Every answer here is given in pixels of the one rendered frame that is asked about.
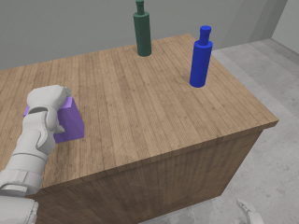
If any left robot upper arm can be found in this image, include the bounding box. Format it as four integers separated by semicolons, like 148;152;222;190
0;195;39;224

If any robot right hand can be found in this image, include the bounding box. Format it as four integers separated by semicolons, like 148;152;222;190
231;199;264;224

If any sponge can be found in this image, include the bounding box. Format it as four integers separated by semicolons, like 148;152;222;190
23;96;85;144

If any robot left hand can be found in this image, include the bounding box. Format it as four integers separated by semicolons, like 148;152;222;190
26;85;72;133

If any table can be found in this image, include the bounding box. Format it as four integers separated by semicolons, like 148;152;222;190
0;34;279;224

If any robot left forearm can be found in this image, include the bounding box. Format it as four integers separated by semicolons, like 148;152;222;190
0;105;58;198

